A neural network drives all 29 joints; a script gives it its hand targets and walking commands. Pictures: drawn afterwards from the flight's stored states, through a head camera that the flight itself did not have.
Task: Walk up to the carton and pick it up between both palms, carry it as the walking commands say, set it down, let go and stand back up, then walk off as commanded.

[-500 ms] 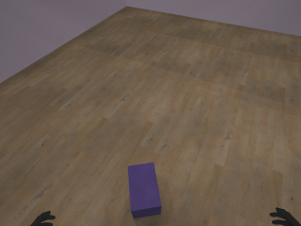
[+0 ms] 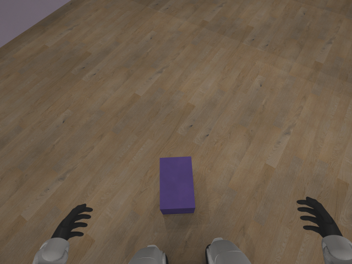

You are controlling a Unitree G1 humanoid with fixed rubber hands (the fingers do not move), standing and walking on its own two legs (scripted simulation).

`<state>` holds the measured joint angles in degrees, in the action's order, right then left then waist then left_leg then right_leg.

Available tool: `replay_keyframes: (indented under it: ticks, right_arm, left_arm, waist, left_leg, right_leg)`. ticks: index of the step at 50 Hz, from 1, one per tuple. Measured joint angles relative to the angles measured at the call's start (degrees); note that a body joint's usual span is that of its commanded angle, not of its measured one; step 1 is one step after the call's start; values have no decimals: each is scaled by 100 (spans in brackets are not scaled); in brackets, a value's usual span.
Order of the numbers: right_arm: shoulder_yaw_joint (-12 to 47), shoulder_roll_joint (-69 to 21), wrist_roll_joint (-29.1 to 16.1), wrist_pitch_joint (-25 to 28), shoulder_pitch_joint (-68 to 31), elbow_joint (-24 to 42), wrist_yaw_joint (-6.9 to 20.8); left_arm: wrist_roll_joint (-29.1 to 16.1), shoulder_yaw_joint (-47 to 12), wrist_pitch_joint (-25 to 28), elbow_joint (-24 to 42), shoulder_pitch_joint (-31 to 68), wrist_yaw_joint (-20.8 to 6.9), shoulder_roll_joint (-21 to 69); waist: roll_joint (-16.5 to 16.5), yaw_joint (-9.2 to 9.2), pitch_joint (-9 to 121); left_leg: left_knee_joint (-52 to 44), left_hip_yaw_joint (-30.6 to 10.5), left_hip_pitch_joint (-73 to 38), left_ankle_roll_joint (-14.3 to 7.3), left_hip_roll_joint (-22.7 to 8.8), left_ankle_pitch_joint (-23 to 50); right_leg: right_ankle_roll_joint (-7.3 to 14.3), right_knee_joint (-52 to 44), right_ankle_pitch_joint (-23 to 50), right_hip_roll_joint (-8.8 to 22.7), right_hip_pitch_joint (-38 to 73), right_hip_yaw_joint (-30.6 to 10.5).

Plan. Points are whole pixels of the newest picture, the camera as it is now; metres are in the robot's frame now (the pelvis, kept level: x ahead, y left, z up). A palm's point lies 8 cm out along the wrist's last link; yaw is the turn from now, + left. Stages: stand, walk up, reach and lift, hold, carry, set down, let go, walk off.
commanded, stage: reach and lift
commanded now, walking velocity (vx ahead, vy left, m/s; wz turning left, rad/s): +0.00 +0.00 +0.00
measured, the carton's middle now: (176, 185) +0.45 +0.02 -0.67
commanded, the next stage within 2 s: none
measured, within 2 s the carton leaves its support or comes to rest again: neither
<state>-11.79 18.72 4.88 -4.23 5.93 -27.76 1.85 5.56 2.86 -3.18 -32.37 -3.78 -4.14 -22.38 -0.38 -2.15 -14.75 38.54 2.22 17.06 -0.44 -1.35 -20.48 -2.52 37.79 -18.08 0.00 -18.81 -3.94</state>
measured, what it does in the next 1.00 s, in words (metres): lowers itself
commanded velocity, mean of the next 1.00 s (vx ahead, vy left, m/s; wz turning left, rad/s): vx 0.00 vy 0.00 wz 0.00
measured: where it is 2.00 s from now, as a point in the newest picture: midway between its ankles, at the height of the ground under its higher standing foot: outside the picture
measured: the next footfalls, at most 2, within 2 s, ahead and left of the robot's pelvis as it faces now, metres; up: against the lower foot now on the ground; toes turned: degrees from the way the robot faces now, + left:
none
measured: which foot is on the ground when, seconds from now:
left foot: down 0.00-1.00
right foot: down 0.00-1.00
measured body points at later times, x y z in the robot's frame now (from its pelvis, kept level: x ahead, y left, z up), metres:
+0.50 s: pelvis -0.02 +0.00 -0.03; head +0.15 +0.00 +0.38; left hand +0.30 +0.27 -0.13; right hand +0.27 -0.25 -0.13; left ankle +0.00 +0.12 -0.72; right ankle +0.02 -0.14 -0.72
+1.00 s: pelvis -0.03 +0.00 -0.07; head +0.24 +0.01 +0.29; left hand +0.42 +0.23 -0.19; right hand +0.40 -0.19 -0.18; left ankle +0.00 +0.12 -0.72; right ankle +0.02 -0.14 -0.72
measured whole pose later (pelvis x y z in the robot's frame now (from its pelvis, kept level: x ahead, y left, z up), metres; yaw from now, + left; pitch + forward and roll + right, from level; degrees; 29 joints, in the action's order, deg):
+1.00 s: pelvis -0.03 +0.00 -0.07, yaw +2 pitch +39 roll +1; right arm -11.1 7.7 -1.0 -6.1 -40.4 -36.6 -6.4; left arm 2.2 11.5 -4.5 -47.2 46.5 -4.5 -18.6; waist 2.4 -1.8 2.3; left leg 53.9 1.5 74.2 -0.1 -0.4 -18.5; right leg -2.6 53.8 -16.7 0.4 -75.9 -4.0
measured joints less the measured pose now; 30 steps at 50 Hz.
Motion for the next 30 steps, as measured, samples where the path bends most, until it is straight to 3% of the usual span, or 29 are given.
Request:
replay_keyframes:
  ticks: [14,30]
  right_arm:
    - [238,-476,-436,171,-302,-156,-405]
    - [332,-768,-591,-416,-2586,-412,-641]
  left_arm:
    - [-201,36,166,-447,1099,-43,-14]
    - [-358,411,-293,-1046,3009,-103,-14]
  waist:
    - [137,0,1126]
    - [227,2,1210]
  left_leg:
    - [535,-40,2046,29,50,-51]
    - [1262,-66,3626,30,66,17]
  right_leg:
    - [43,679,-141,28,-2097,6]
    - [6,1289,-17,28,-3613,5]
